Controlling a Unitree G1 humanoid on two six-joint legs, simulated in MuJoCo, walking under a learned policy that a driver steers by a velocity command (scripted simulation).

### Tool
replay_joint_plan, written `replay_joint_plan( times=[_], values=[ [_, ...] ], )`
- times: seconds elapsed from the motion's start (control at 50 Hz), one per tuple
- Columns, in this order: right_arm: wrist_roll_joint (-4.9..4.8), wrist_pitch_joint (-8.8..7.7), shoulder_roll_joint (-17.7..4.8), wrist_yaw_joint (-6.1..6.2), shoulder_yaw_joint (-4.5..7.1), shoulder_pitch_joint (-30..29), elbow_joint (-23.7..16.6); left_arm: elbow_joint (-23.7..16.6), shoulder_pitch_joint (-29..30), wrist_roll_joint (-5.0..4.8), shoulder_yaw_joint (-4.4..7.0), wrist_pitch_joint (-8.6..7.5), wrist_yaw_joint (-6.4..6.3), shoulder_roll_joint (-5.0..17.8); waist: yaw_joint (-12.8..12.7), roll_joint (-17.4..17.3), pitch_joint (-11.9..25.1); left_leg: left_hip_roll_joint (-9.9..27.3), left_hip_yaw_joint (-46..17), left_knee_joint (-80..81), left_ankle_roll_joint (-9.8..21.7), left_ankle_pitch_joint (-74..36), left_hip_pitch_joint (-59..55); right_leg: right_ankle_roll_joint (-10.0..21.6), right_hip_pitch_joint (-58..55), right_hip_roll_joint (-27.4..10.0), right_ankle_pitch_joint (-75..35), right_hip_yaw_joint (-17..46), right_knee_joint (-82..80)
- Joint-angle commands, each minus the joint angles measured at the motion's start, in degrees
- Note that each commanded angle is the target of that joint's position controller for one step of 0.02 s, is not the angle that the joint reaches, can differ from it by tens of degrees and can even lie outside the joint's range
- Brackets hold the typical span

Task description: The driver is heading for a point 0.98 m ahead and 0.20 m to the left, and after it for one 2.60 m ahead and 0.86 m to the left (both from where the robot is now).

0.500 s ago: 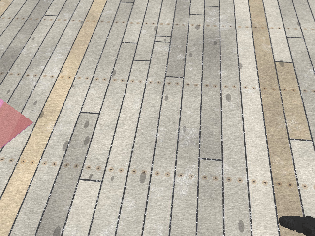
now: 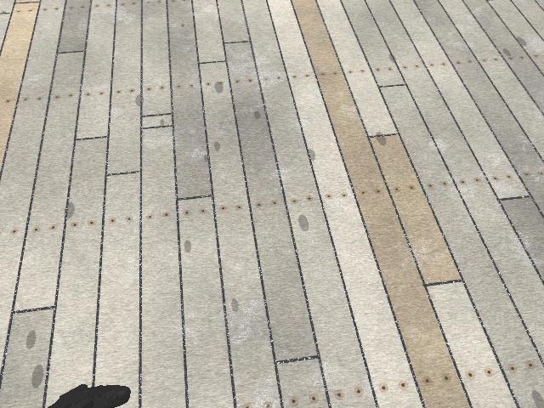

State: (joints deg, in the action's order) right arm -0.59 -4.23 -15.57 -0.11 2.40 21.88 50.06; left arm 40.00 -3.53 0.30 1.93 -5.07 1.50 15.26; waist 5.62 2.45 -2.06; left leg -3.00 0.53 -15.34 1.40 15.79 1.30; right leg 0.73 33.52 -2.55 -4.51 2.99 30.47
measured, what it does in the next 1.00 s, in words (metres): walks ahead: right foot, then left foot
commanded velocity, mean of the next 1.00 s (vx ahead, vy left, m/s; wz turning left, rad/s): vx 0.24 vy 0.00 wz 0.00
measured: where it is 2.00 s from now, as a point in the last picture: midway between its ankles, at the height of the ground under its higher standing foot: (245, 302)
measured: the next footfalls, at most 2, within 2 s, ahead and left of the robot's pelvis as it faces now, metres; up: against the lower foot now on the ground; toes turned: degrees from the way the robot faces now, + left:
right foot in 0.04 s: +0.21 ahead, -0.12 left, +0.00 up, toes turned +2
left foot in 0.42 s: +0.08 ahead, +0.11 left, +0.00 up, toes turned +2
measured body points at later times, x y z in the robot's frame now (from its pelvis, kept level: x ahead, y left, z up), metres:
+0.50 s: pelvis +0.06 +0.01 -0.01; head +0.05 +0.03 +0.44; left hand +0.20 +0.28 -0.13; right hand +0.07 -0.27 -0.13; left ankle +0.04 +0.11 -0.74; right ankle +0.16 -0.13 -0.70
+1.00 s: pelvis +0.22 -0.06 -0.01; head +0.24 -0.07 +0.44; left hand +0.37 +0.20 -0.11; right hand +0.19 -0.33 -0.15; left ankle +0.07 +0.09 -0.68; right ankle +0.26 -0.16 -0.74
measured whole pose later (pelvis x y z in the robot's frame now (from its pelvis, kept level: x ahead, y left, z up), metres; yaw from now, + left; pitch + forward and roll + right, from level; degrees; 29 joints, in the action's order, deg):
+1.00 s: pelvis +0.22 -0.06 -0.01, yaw +2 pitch +2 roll +0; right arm -2.0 -3.7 -15.1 1.0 3.6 24.5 55.7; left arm 49.4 -6.2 -0.8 3.6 -5.4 1.0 14.2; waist 2.5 -1.7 -0.3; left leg 2.6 -3.7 -55.2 0.7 25.8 14.5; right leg 2.0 21.0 0.0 12.9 -3.8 30.2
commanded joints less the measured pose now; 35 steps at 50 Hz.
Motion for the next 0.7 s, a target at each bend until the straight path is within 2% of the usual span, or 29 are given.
replay_joint_plan(
  times=[0.02, 0.04, 0.06, 0.08, 0.1, 0.12, 0.14, 0.16, 0.18, 0.2, 0.24, 0.26, 0.28, 0.3, 0.32, 0.34, 0.36, 0.4, 0.42, 0.44, 0.46, 0.48, 0.5, 0.52, 0.54, 0.56, 0.58, 0.62, 0.7],
  values=[
    [-0.24, 0.22, -9.56, 0.64, 1.89, -3.06, -2.85, -1.65, -5.31, 0.57, 2.09, -1.11, 0.48, 5.79, -6.71, -8.39, 5.42, 11.55, -5.26, -7.51, 4.87, -37.91, 2.74, 2.23, -15.26, 3.51, -3.51, -1.71, -5.05],
    [-0.06, 0.15, -9.13, 0.61, 1.68, -2.99, -2.97, -0.16, -9.41, 1.06, 2.72, -1.21, 0.17, 7.51, -8.64, -6.71, 7.64, 9.13, -4.25, -13.9, 2.97, -36.55, 4.29, 3.62, -22.42, 2.76, -11.18, -1.89, -8.11],
    [1.34, -0.3, -7.18, 0.59, 0.84, -2.13, -4.35, 0.4, -14.06, 2.04, 3.38, -1.12, -0.48, 11.42, -9.54, -0.58, 14.25, 5.52, -2.25, -25.16, 0.01, -23.02, 11.58, 6.69, -35.81, -5.67, -38.67, 4.99, -2.82],
    [1.39, -0.24, -0.65, 0.09, -1.31, 8.57, -2.5, 0.0, -13.54, 3.17, 2.3, -0.09, -0.9, 10.26, -5.75, 11.88, 23.42, 1.11, -2.88, -43.48, -3.94, 17.81, 24.37, 18.77, -50.65, -21.4, -60.78, 19.12, 1.64],
    [0.02, 0.4, -4.4, -0.17, -0.78, 9.32, -0.66, 0.45, -14.38, 1.77, 0.97, 0.83, -0.54, 4.88, -7.59, 8.77, 28.24, 2.38, -8.37, -47.85, -4.99, 27.2, 24.81, 20.15, -49.39, -21.25, -59.98, 20.68, 1.37],
    [-0.7, 1.19, -7.51, -0.14, 0.15, 4.98, -1.74, 0.31, -10.41, 0.42, 0.67, 1.4, -0.17, 4.26, -7.32, 5.88, 22.91, 4.14, -8.6, -49.28, -5.77, 26.91, 26.9, 17.59, -44.55, -17.82, -54.3, 16.98, -0.09],
    [-0.41, 2.37, -7.69, 0.55, 0.44, 1.62, -2.21, -0.01, -6.1, -0.18, 0.74, 2.0, -0.16, 4.53, -6.38, 2.39, 18.59, 5.37, -7.24, -48.12, -6.38, 25.46, 27.54, 15.27, -38.42, -15.76, -46.55, 15.04, -1.77],
    [0.33, 4.07, -8.0, 1.6, 0.79, -2.73, -3.09, -0.09, -3.54, 0.13, 1.01, 2.78, -0.46, 5.94, -6.63, 0.55, 12.58, 5.04, -5.04, -46.82, -6.84, 22.88, 26.34, 14.5, -28.74, -14.25, -36.83, 14.05, -6.42],
    [0.0, 5.82, -7.26, 2.32, 0.85, 0.36, -2.68, -0.14, -1.11, 0.58, 1.9, 3.43, -0.68, 8.78, -3.88, 5.66, 11.08, 5.56, -5.36, -46.87, -7.67, 20.26, 23.02, 16.08, -22.76, -15.49, -32.39, 14.3, -7.58],
    [0.11, 6.94, -6.49, 2.84, 0.72, 2.57, -1.76, -0.47, 0.4, 0.79, 2.39, 4.14, -0.82, 9.7, -3.47, 7.05, 10.02, 4.41, -4.1, -46.46, -8.39, 18.56, 21.13, 16.34, -19.03, -14.39, -30.53, 12.81, -8.94],
    [0.5, 7.54, -5.7, 3.61, 1.13, 3.77, -0.68, -0.04, 0.69, 0.84, 2.49, 5.1, -1.69, 9.25, -3.2, 4.8, 11.4, 2.3, -2.27, -48.61, -8.4, 16.1, 19.81, 15.45, -17.06, -12.37, -28.14, 9.35, -9.39],
    [0.55, 7.74, -5.75, 3.96, 1.4, 3.02, -0.81, 0.22, 0.83, 0.69, 2.32, 5.29, -2.21, 8.81, -3.55, 4.13, 12.1, 2.14, -2.24, -49.39, -8.27, 14.56, 19.86, 15.42, -16.46, -12.91, -27.7, 9.28, -9.62],
    [0.65, 7.86, -5.53, 4.09, 1.54, 2.9, -0.73, 0.61, 1.01, 0.66, 1.93, 5.33, -2.66, 7.67, -3.46, 2.52, 13.67, 3.05, -2.5, -48.42, -7.66, 12.29, 18.43, 14.45, -15.31, -12.32, -15.76, 8.36, -11.25],
    [0.68, 7.91, -4.22, 4.0, 1.29, 2.62, -0.88, 1.09, 2.23, 0.65, 1.71, 5.35, -2.87, 6.82, -2.98, 3.39, 13.66, 4.53, -2.3, -43.15, -6.73, 9.37, 16.54, 12.77, -13.16, -10.74, 3.05, 7.63, -13.65],
    [1.05, 7.64, -2.95, 3.71, 0.88, 1.42, -1.32, 1.8, 3.07, 0.44, 1.66, 5.39, -2.96, 6.17, -3.11, 6.11, 12.64, 5.03, -1.27, -36.68, -5.79, 7.1, 13.89, 11.04, -10.53, -8.65, 18.84, 7.05, -16.1],
    [1.46, 7.17, -2.93, 3.24, 0.85, 0.83, -1.63, 2.9, 2.62, 0.09, 1.87, 5.49, -3.07, 6.46, -3.11, 9.37, 11.68, 4.1, 0.31, -31.69, -4.97, 5.94, 10.76, 9.78, -8.64, -7.63, 28.09, 7.07, -17.83],
    [1.56, 6.74, -3.53, 2.68, 1.07, 1.76, -1.21, 3.87, 1.69, -0.26, 2.15, 5.65, -3.21, 7.16, -2.57, 10.37, 10.84, 2.86, 2.1, -26.95, -3.97, 4.55, 7.2, 8.74, -6.94, -7.4, 34.19, 7.05, -18.48],
    [1.97, 6.37, -3.57, 1.79, 1.22, 5.04, 0.57, 4.79, 0.5, -1.16, 2.47, 5.86, -3.44, 7.21, -0.75, 7.5, 6.87, 0.5, 5.65, -18.25, -0.73, 4.77, 2.13, 5.08, -2.67, -5.59, 43.84, 6.0, -16.77],
    [2.35, 6.04, -3.96, 1.64, 1.06, 6.95, 0.85, 4.47, 0.77, -1.32, 1.97, 5.78, -3.4, 4.84, 0.05, 0.59, 3.8, 4.66, -1.48, -9.65, 2.14, 13.35, 2.32, 2.15, 0.5, -2.46, 45.09, 3.84, -7.45],
    [1.96, 5.82, -6.78, 1.93, 1.2, 7.9, 0.27, 3.87, -0.26, -0.93, 0.75, 5.24, -2.67, -1.14, -1.46, -15.69, 3.72, 18.83, -20.86, 0.13, 6.44, 29.27, 1.02, -1.92, 7.48, 3.97, 39.39, -4.49, 14.91],
    [2.8, 4.86, -16.06, 1.29, 3.59, 4.16, -0.96, 0.97, 4.85, -2.43, 3.07, 4.23, -2.62, 5.86, -0.98, -20.63, -5.84, 27.02, -40.13, 13.56, 14.2, 44.21, 14.88, -0.27, 15.84, 4.61, 32.97, 0.14, 20.11],
    [2.88, 3.09, -14.96, 1.79, 3.34, -2.31, -2.63, 1.55, 4.32, -3.31, 4.56, 3.63, -3.05, 10.12, -4.16, -15.75, -10.39, 25.66, -38.02, 15.0, 12.56, 39.51, 16.87, 0.87, 15.86, 2.0, 25.5, 3.62, 24.17],
    [2.12, 1.71, -11.56, 2.1, 2.51, -5.66, -2.77, 3.81, 0.54, -2.39, 4.92, 3.65, -3.06, 10.05, -6.5, -13.95, -9.1, 22.7, -31.19, 13.19, 9.29, 30.46, 14.79, 0.89, 14.62, 1.58, 19.47, 3.54, 25.64],
    [1.29, 0.93, -9.73, 1.98, 2.13, -5.66, -2.71, 5.96, -2.15, -1.02, 4.9, 3.92, -2.99, 8.62, -6.77, -12.33, -6.58, 20.43, -25.74, 11.94, 7.36, 25.02, 12.44, 0.53, 13.09, 1.33, 16.88, 2.25, 27.36],
    [0.59, 0.45, -8.98, 2.02, 1.99, -4.53, -2.0, 6.76, -2.9, -0.19, 4.97, 3.87, -2.83, 7.75, -6.45, -11.3, -5.64, 19.19, -21.88, 11.64, 6.56, 21.53, 10.66, -0.09, 12.94, 1.17, 13.82, 1.22, 28.64],
    [0.34, 0.11, -7.06, 2.01, 1.51, -2.17, -0.97, 7.4, -3.02, -0.1, 4.89, 3.63, -2.61, 6.45, -6.0, -10.51, -4.5, 17.78, -18.24, 11.28, 5.98, 17.66, 9.45, -0.31, 11.81, 1.03, 11.75, -0.03, 29.28],
    [0.45, -0.1, -5.48, 1.9, 1.17, 0.59, 0.25, 7.61, -2.92, -0.46, 4.71, 3.44, -2.45, 5.11, -5.43, -10.46, -3.79, 17.19, -16.22, 11.08, 5.66, 14.41, 6.91, -0.35, 12.57, 0.84, 10.22, -0.92, 29.07],
    [0.73, -0.12, -4.62, 1.89, 1.0, 4.68, 1.83, 7.63, -1.53, -0.92, 4.46, 3.08, -2.24, 3.93, -3.99, -10.25, -2.92, 16.76, -13.38, 10.92, 6.2, 9.63, 2.39, -0.88, 14.2, 0.15, 8.29, -1.82, 26.41],
    [0.6, 0.06, -6.78, 2.27, 1.64, 6.21, 2.48, 6.32, 2.95, -1.25, 3.52, 2.04, -1.57, 2.58, -1.89, -11.17, -3.0, 16.94, -10.06, 11.34, 6.98, 4.45, 0.55, -2.58, 10.67, -0.44, 5.56, -3.35, 14.17]
  ],
)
